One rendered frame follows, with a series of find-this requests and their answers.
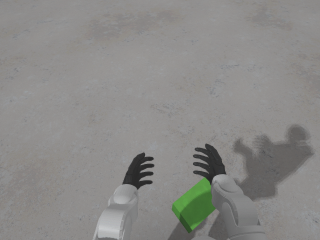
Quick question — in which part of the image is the robot left hand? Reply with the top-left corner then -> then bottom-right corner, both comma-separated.
122,152 -> 155,190

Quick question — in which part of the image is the right robot forearm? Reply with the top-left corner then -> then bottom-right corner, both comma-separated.
210,174 -> 268,240

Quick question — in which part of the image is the robot right hand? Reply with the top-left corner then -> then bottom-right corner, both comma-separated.
193,143 -> 226,185

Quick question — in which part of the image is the carton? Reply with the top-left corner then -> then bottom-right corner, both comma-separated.
171,177 -> 216,233

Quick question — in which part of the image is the left robot forearm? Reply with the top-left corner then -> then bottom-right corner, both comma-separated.
92,184 -> 139,240

